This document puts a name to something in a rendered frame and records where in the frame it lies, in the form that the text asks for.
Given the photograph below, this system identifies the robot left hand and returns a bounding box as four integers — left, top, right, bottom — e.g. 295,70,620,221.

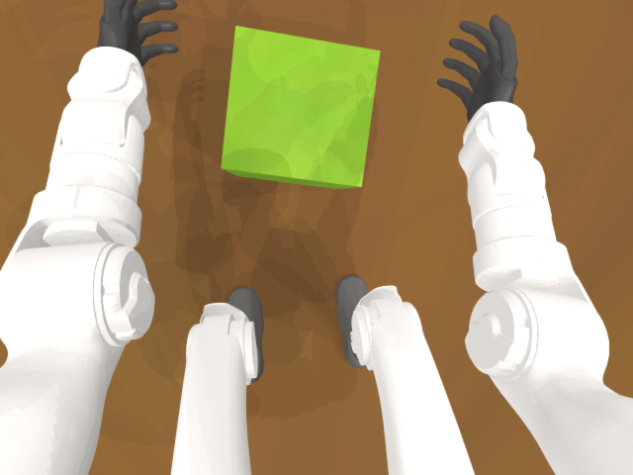
97,0,178,68

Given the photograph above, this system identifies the carton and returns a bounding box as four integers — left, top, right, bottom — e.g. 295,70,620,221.
221,26,380,189

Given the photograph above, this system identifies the left robot thigh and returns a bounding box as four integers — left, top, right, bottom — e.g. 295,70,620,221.
171,314,258,475

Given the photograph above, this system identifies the robot left forearm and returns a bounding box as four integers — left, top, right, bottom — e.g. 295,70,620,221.
0,47,150,344

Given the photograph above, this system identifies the robot right hand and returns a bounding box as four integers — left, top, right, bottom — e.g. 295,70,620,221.
437,15,518,123

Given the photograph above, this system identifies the robot right upper arm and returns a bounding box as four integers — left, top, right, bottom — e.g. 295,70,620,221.
465,286,633,475

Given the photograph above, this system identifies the robot left upper arm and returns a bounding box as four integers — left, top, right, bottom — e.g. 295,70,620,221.
0,241,155,475

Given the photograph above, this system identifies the left robot shin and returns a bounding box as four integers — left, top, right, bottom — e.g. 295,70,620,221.
186,303,249,358

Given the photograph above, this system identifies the robot right forearm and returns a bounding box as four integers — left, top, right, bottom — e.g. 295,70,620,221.
458,101,609,356

